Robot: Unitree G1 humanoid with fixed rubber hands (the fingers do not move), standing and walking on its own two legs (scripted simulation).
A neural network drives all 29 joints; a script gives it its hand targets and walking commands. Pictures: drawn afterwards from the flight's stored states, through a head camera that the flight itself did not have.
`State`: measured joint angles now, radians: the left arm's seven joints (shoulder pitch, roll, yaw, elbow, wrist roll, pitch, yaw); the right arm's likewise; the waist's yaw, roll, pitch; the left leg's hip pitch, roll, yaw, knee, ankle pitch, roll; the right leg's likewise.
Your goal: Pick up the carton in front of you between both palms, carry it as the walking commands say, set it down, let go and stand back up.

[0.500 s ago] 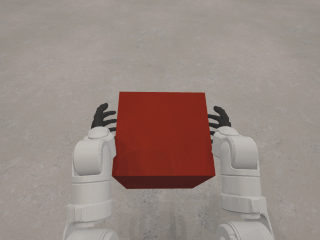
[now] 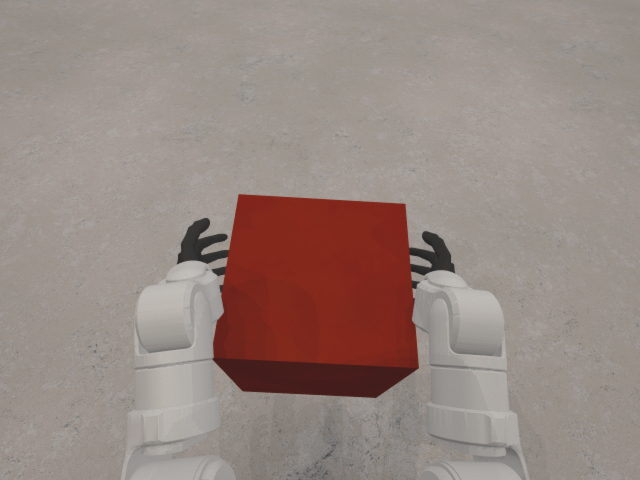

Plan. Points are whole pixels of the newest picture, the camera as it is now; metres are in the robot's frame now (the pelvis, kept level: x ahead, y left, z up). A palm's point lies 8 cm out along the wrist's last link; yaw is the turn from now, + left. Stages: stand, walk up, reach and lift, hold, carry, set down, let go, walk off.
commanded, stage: carry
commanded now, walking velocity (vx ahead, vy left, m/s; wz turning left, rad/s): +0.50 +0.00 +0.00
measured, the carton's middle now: (315, 307) +0.37 -0.01 -0.01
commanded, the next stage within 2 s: none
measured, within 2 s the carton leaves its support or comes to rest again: neither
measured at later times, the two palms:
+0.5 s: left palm (207, 140) +0.59 +0.14 +0.11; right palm (391, 138) +0.61 -0.15 +0.10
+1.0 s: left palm (209, 46) +0.90 +0.17 +0.11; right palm (351, 52) +0.89 -0.12 +0.11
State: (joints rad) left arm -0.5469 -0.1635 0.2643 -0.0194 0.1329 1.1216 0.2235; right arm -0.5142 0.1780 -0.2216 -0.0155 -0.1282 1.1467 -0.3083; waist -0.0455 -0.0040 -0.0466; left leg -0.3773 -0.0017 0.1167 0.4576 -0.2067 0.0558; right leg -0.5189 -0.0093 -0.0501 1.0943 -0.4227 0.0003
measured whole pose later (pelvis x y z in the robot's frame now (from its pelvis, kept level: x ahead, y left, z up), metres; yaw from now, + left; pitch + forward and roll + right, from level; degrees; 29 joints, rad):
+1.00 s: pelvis +0.63 +0.02 +0.01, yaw +1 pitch +4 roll -1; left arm -0.18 -0.14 0.05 -0.39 0.13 1.21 0.20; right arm -0.16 0.13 -0.04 -0.36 -0.09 1.23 -0.22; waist -0.01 0.00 -0.10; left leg -0.05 0.04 0.19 0.25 -0.27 0.02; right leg -0.57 -0.08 -0.12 0.60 -0.10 0.00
